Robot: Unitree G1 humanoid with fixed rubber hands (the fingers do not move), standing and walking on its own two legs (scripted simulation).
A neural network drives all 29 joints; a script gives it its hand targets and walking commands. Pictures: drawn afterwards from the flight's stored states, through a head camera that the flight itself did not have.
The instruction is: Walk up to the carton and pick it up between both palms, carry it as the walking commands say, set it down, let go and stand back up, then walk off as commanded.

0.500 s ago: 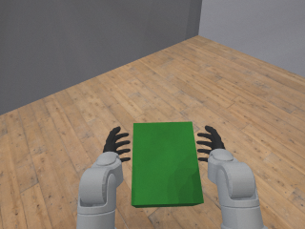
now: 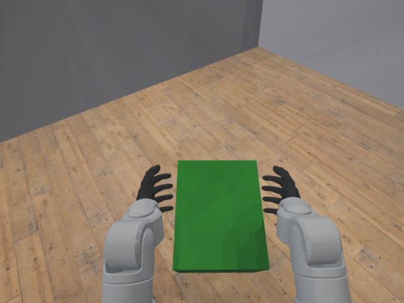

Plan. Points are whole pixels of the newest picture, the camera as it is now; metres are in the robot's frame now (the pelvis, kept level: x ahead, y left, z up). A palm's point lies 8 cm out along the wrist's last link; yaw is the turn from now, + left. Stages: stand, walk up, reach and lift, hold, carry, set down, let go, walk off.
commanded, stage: carry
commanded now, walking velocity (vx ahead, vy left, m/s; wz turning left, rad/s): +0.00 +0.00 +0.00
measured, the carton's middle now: (216, 217) +0.32 +0.01 +0.00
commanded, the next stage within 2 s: none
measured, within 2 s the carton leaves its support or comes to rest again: neither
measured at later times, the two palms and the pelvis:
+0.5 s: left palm (186, 231) +0.24 +0.06 +0.11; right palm (340, 223) +0.25 -0.19 +0.10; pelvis -0.04 -0.08 +0.00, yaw +2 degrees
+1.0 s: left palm (164, 237) +0.23 +0.09 +0.11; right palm (320, 233) +0.24 -0.15 +0.10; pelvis -0.05 -0.04 +0.00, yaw +2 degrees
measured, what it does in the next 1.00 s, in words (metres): steps on the spot: right foot, then left foot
